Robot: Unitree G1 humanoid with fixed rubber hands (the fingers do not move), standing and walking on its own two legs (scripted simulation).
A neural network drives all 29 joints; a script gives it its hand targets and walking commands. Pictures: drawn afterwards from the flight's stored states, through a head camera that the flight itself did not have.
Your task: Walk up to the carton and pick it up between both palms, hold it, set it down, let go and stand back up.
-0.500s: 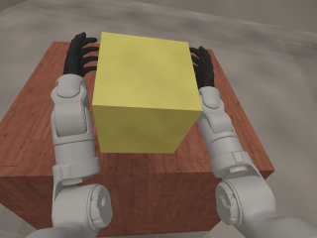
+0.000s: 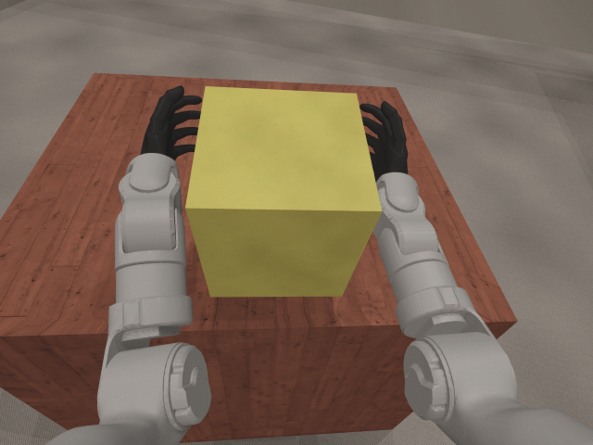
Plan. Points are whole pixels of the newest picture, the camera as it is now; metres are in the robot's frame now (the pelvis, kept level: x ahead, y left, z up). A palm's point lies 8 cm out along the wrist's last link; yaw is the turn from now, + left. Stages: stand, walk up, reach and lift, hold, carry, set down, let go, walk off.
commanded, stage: set down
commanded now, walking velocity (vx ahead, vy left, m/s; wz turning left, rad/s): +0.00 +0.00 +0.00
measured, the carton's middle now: (279, 200) +0.39 +0.00 +0.13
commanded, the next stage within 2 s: none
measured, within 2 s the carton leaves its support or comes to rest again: rests again in 1.68 s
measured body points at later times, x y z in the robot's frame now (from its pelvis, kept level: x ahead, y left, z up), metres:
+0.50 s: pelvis +0.00 +0.00 +0.00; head +0.00 +0.03 +0.45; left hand +0.43 +0.13 +0.17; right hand +0.41 -0.16 +0.16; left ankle +0.01 +0.12 -0.75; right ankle +0.00 -0.13 -0.75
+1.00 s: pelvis +0.01 +0.00 +0.00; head +0.02 +0.03 +0.45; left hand +0.45 +0.12 +0.14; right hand +0.41 -0.16 +0.14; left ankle +0.01 +0.12 -0.75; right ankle +0.00 -0.13 -0.75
